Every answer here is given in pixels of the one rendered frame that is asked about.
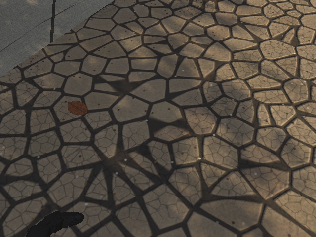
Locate left robot hand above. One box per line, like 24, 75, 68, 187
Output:
26, 210, 84, 237

